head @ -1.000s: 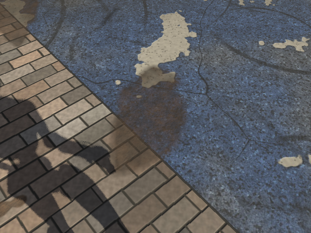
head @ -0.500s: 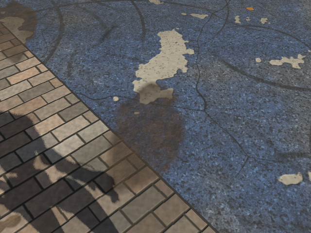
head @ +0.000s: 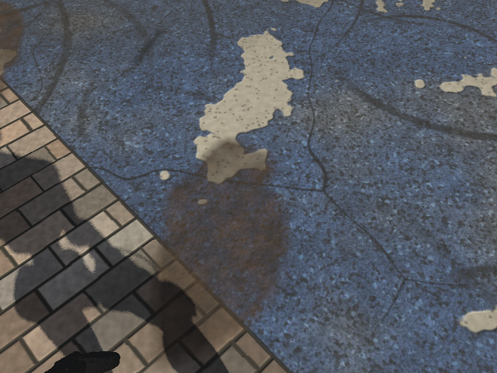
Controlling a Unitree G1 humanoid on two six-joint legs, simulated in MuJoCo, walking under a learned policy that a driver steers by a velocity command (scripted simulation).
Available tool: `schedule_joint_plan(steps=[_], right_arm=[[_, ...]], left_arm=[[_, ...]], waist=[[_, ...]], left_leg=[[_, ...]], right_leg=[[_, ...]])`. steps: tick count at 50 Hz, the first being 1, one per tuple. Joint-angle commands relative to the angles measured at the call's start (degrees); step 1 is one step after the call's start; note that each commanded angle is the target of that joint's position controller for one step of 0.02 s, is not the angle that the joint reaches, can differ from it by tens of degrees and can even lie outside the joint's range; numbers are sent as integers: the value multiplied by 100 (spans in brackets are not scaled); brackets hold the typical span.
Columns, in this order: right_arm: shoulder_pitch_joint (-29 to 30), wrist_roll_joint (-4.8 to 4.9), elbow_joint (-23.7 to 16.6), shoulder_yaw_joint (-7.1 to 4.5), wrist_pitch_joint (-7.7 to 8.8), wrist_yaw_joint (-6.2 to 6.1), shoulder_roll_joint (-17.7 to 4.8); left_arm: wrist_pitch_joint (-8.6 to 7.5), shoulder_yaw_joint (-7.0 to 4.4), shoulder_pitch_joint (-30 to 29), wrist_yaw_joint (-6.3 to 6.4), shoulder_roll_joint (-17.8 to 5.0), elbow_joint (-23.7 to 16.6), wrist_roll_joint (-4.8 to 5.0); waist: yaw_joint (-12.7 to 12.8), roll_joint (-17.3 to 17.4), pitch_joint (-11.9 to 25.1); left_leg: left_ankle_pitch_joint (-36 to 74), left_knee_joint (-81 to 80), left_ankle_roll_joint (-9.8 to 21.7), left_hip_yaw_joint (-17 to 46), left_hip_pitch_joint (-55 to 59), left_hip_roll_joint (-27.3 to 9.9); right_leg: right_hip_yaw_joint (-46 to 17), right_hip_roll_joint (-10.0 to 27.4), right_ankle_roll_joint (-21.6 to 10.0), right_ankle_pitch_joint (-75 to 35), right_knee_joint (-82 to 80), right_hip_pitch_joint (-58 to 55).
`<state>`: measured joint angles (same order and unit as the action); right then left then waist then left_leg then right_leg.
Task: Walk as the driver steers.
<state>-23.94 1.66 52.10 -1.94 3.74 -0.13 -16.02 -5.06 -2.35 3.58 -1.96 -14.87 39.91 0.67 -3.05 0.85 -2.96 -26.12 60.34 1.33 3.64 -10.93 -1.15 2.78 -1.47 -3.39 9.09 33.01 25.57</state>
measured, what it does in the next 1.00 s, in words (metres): walks ahead: left foot, then right foot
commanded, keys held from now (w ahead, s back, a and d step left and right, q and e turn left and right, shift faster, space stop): w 0.90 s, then w+q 0.10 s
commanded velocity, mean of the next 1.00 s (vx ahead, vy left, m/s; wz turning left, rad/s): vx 0.49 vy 0.00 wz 0.01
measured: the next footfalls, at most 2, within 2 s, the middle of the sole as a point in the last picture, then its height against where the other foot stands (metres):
left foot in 0.46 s outside the picture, level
right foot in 0.98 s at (285, 268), level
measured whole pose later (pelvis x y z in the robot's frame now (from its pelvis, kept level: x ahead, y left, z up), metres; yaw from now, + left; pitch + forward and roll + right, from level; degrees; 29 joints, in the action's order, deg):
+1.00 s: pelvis +0.58 +0.01 +0.00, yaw +1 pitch +2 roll +2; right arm -23.0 0.8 52.8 -3.3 2.5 -0.4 -16.8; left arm -5.7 -1.7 1.1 -2.2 -14.6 44.1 0.4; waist -3.9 -0.4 -1.2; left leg -25.4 22.9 0.3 -1.1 2.0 0.1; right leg 0.9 1.4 -2.3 2.7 28.5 27.9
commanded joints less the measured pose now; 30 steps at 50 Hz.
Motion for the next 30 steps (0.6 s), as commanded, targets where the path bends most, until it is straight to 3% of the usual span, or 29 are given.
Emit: schedule_joint_plan(steps=[1, 3, 6, 9, 12, 17, 20, 21, 22, 23, 24, 25, 26, 27, 28, 30], right_arm=[[540, 27, -704, -176, 268, -11, -742], [268, -51, -602, -187, 138, -18, -561], [437, -107, -677, -172, -7, -41, -427], [1167, -167, -933, -156, 22, -36, -413], [1831, -148, -1104, -82, 112, 42, -266], [2623, -75, -1448, -49, 182, 208, -316], [2501, -78, -1511, -96, 210, 282, -485], [2162, -82, -1440, -154, 216, 276, -608], [1371, -88, -1212, -279, 216, 242, -814], [329, -131, -969, -405, 199, 181, -1155], [-235, -197, -843, -548, 157, 168, -1713], [-337, -147, -827, -407, 137, 176, -1205], [116, -132, -875, -306, 137, 166, -949], [582, -138, -971, -265, 131, 155, -835], [893, -173, -990, -226, 140, 174, -688], [1144, -224, -996, -183, 203, 197, -513]], left_arm=[[-24, -211, 937, 19, -717, 86, -37], [-102, -178, 645, -7, -533, 115, -112], [-208, -204, 761, 6, -649, 324, -65], [-178, -224, 1054, 97, -790, 506, -56], [-121, -232, 1344, 157, -932, 644, -10], [28, -249, 1911, 193, -1047, 984, 53], [143, -288, 1895, 229, -1151, 1066, 54], [175, -299, 1800, 237, -1208, 1056, 42], [217, -271, 1700, 242, -1164, 1039, 17], [216, -171, 1718, 257, -964, 928, -67], [94, 41, 2459, 192, -267, 840, -72], [-40, -1, 2280, 161, -514, 947, -13], [-120, -135, 1743, 122, -989, 773, 162], [-151, -125, 1351, 133, -978, 662, 185], [-139, -133, 1144, 157, -905, 630, 90], [-9, -141, 1374, 178, -722, 721, 25]], waist=[[525, -363, 512], [172, -614, 443], [82, -483, 205], [270, -333, -35], [533, -283, -116], [781, -269, -234], [580, -416, -46], [365, -513, 187], [-62, -466, 686], [-461, -210, 1527], [-239, 1159, 2390], [-370, 1235, 2622], [-321, 869, 1698], [-153, 457, 1091], [6, 179, 646], [322, 402, 504]], left_leg=[[738, 1142, 123, 107, -2881, -504], [1176, 738, 66, 159, -2212, -759], [1491, 265, -101, 55, -2324, -825], [2402, -817, -241, 14, -2801, -832], [3257, -2051, -225, -215, -2550, -615], [3120, -2916, -69, -221, -2722, -423], [2399, -3144, 156, -298, -2388, -260], [2193, -3198, 264, -453, -1835, -86], [2265, -3331, 434, -637, -736, 103], [2479, -3039, 732, -91, 1028, -447], [1332, -3330, 1657, 2589, 3343, -1891], [818, -4172, 1705, 3884, 3509, -2116], [628, -4298, 1420, 3093, 2810, -1953], [1055, -4422, 1278, 2334, 1918, -1747], [1569, -4633, 1220, 1798, 1139, -1514], [2110, -4990, 1148, 1198, 376, -1198]], right_leg=[[-2607, 1703, -993, 759, -2066, -2460], [-1898, 1343, -941, 99, -2371, -1668], [-1398, 1279, -1091, -420, -2676, -1252], [-1100, 1205, -1064, -709, -2778, -1420], [-746, 1066, -887, -826, -2783, -1530], [-797, 1445, -826, -971, -2403, -2534], [-855, 1635, -669, -1880, -1896, -3077], [-785, 1568, -596, -2811, -1470, -3122], [-564, 1300, -459, -3605, -521, -2948], [-356, 1010, -276, -2855, 948, -2007], [-109, 10, 183, -216, 3243, 473], [-948, -161, 154, 2320, 4002, 1248], [-1007, 192, 62, 2055, 4305, 1743], [-785, 513, 32, 1521, 4083, 1701], [-694, 710, 61, 1132, 3700, 1535], [-723, 936, 135, 670, 3266, 887]])
Keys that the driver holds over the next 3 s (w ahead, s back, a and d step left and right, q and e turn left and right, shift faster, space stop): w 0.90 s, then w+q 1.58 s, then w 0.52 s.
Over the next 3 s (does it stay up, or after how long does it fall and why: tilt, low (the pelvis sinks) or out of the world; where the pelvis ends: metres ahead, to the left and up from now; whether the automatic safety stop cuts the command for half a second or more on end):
stays up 1.47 0.52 0.02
